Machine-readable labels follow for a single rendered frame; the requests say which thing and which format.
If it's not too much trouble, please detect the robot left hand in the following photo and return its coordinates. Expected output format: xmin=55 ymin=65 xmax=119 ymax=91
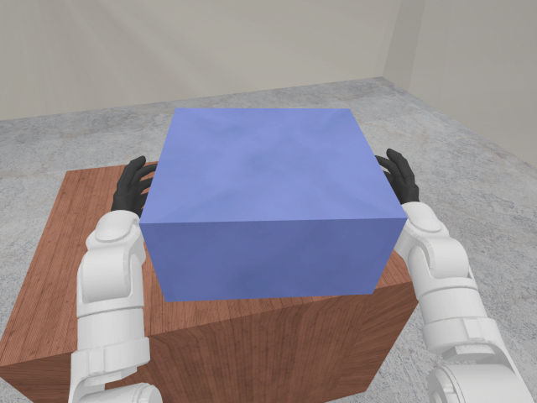
xmin=111 ymin=155 xmax=158 ymax=219

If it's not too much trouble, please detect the carton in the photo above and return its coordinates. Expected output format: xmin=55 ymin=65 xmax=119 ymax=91
xmin=138 ymin=108 xmax=408 ymax=302

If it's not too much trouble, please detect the robot left upper arm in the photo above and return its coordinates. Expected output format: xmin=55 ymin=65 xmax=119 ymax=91
xmin=77 ymin=383 xmax=163 ymax=403

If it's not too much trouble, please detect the robot right upper arm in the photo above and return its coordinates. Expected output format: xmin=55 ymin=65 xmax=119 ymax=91
xmin=427 ymin=364 xmax=532 ymax=403

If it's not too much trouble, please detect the left robot forearm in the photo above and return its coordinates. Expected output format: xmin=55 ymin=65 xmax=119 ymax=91
xmin=68 ymin=210 xmax=150 ymax=403

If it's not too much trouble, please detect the pedestal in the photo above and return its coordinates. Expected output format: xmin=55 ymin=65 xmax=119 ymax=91
xmin=0 ymin=161 xmax=419 ymax=403

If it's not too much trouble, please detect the right robot forearm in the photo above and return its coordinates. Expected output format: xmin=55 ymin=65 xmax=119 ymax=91
xmin=394 ymin=201 xmax=534 ymax=403

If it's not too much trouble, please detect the robot right hand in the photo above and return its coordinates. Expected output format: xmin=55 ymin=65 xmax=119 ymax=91
xmin=375 ymin=149 xmax=420 ymax=205

